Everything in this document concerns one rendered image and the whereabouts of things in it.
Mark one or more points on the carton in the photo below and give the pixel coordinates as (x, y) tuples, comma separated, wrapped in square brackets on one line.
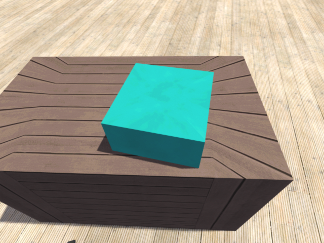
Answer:
[(161, 113)]

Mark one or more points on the pedestal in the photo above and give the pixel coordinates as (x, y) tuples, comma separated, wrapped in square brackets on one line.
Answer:
[(56, 164)]

